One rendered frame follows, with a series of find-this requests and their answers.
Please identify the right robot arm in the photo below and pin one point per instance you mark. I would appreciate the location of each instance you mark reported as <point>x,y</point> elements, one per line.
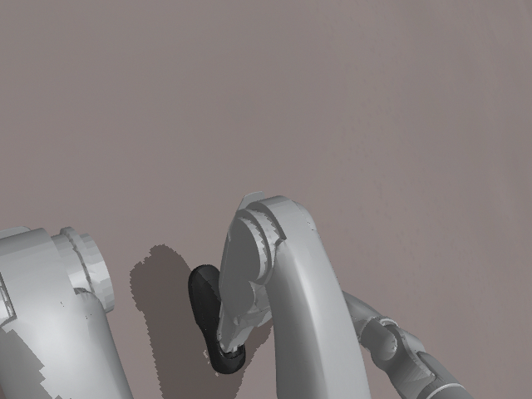
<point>414,373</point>

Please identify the right robot foot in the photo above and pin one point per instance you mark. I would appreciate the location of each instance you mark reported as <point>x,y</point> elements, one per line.
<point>203,286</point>

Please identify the right robot hand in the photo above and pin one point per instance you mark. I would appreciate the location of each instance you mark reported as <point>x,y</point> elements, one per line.
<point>361,313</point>

